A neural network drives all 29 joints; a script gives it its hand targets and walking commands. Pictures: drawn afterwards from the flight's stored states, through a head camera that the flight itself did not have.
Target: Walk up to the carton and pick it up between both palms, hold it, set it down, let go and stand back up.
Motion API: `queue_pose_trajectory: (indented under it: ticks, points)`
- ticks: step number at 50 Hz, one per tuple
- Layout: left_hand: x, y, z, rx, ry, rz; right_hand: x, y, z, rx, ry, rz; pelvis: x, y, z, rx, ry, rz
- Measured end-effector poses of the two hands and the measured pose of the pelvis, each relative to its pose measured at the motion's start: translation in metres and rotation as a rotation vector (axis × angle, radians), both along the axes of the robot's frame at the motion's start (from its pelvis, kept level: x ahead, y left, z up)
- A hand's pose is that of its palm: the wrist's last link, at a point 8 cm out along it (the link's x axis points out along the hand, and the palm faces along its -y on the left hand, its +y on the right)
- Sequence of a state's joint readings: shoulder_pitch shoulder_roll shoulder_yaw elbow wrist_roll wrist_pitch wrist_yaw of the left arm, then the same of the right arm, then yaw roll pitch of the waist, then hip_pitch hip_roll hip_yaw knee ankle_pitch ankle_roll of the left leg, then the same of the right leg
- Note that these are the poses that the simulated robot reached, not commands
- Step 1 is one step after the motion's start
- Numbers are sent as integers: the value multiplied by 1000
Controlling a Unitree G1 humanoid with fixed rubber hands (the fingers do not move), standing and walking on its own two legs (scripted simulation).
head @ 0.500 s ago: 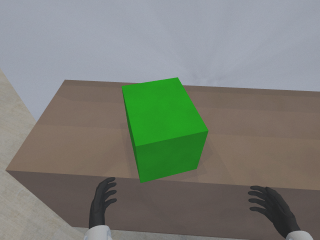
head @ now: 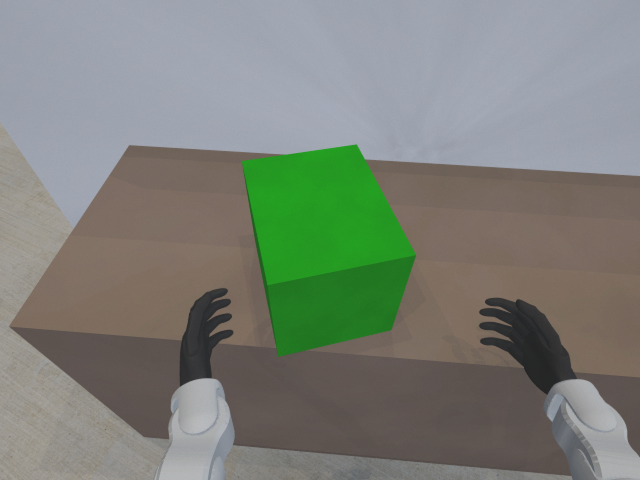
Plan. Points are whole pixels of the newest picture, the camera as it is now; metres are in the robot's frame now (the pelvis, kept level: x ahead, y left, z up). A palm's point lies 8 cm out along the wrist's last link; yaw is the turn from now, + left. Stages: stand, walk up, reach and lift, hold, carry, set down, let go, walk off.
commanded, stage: reach and lift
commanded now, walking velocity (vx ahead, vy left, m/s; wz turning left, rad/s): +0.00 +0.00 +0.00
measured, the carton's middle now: (318, 247) +0.45 +0.04 -0.01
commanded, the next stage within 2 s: none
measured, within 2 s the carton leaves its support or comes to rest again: neither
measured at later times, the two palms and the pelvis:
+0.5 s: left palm (188, 314) +0.27 +0.18 +0.08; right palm (526, 298) +0.32 -0.22 +0.07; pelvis +0.00 +0.01 +0.00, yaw -1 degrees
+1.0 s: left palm (176, 263) +0.32 +0.20 +0.11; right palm (504, 225) +0.40 -0.20 +0.11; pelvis +0.00 +0.00 +0.00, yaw +0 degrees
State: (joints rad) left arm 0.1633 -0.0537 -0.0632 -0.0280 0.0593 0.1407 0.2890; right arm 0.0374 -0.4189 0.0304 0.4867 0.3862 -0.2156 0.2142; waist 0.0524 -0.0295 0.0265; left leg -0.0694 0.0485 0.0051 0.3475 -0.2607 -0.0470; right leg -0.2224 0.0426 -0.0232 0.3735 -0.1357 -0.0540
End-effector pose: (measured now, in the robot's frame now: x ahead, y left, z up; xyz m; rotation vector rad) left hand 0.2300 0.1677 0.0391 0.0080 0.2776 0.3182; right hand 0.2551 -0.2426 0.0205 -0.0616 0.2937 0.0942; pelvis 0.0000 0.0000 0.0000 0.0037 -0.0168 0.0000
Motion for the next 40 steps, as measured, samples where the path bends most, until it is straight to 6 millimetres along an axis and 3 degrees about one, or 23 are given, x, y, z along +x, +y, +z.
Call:
queue_pose_trajectory:
  ticks: [15, 21, 40]
  points:
    - [18, 10, 16, -11, 18, 3, 32, 7, 19, -8, -23, -2, 4, 7, 3, -11, -2, -12]
    - [34, 14, 27, -16, 3, 6, 51, 17, 39, -2, -52, 18, 2, 6, 3, -9, 6, -15]
    - [70, 24, 59, -24, 31, 20, 111, 30, 72, 0, -41, 24, 1, 6, 3, -10, 18, -11]
